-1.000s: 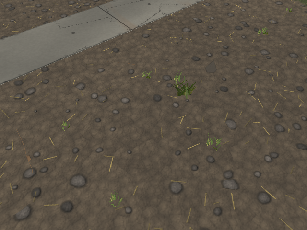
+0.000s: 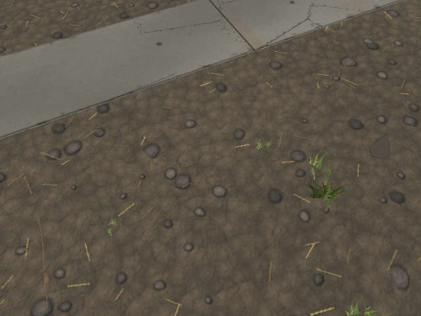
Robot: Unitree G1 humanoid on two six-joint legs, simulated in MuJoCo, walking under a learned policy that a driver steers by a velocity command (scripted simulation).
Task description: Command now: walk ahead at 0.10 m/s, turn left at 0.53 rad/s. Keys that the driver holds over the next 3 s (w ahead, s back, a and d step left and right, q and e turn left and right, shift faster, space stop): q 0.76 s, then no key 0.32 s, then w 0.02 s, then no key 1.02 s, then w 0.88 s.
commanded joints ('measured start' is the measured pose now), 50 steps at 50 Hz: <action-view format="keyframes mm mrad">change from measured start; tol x16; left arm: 1 149 65 18 -30 7 41 2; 28 -111 177 9 -252 -6 34 14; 50 67 169 10 -217 -13 91 -21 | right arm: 1 66 -118 -25 -51 -8 -5 -4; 50 49 -196 7 -201 -2 35 8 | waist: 1 34 9 -185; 20 -4 146 -169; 24 -11 -207 -123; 44 38 -187 -146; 49 -14 249 -184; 50 -7 132 -150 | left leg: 1 143 289 -310 -155 526 149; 10 168 242 -471 -228 -163 72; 21 104 194 -601 -160 -50 14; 24 -244 -108 -206 305 -477 -135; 30 -200 17 -136 760 -297 -189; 44 53 69 -10 211 -352 -149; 47 325 114 -85 -193 -25 -109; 48 490 398 -405 -227 178 -68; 50 328 471 -390 -148 471 124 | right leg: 1 -18 -18 37 -65 40 21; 13 -101 12 88 -361 68 41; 21 249 100 66 -790 69 -29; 24 388 -373 545 -1112 87 -180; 31 378 -188 117 -949 677 -192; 44 397 -256 49 -851 761 -215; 47 252 -206 -11 -711 571 -106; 49 48 -14 -53 -444 -195 -11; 50 49 -37 4 -379 -183 -3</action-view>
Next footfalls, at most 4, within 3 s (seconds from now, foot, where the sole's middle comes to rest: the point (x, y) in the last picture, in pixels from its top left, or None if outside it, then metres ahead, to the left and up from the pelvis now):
0.46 right None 0.10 -0.15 -0.76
0.94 left None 0.00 0.04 -0.76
1.32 right None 0.12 -0.14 -0.76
2.88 right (171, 313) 0.43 0.14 -0.76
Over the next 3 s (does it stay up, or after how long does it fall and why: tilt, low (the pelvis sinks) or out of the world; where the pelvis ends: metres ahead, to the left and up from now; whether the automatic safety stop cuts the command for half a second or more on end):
stays up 0.31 0.12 0.00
